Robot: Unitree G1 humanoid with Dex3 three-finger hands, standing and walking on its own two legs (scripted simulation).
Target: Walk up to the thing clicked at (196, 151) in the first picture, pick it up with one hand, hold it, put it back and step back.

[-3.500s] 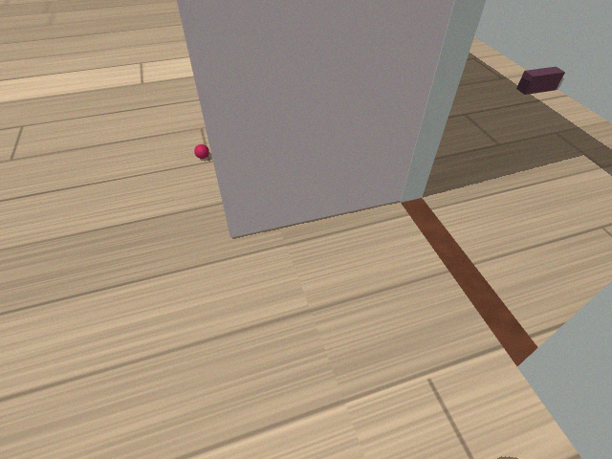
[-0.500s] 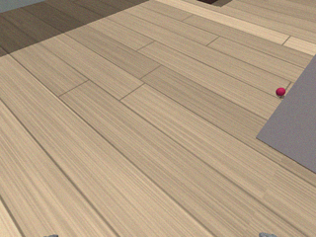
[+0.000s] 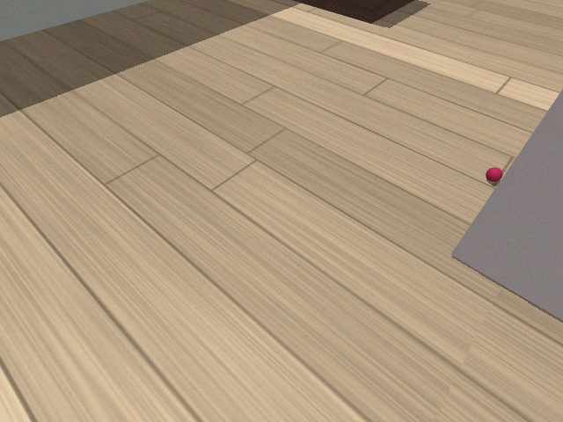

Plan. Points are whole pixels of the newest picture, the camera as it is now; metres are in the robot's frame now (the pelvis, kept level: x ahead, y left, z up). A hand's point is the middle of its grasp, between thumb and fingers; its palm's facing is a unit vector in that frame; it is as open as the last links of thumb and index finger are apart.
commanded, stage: stand
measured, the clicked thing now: (494, 174) +1.44 -1.13 -0.74
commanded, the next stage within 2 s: none
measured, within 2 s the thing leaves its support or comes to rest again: neither
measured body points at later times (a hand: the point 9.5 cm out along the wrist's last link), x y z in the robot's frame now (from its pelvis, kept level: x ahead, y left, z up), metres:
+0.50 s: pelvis +0.01 -0.02 +0.00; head +0.02 -0.03 +0.45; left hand +0.10 +0.29 -0.12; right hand +0.09 -0.32 -0.14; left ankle +0.02 +0.13 -0.74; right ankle +0.01 -0.13 -0.74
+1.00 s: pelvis +0.01 -0.02 +0.00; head +0.02 -0.02 +0.45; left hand +0.10 +0.28 -0.13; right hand +0.08 -0.32 -0.13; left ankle +0.02 +0.13 -0.74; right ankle +0.01 -0.13 -0.74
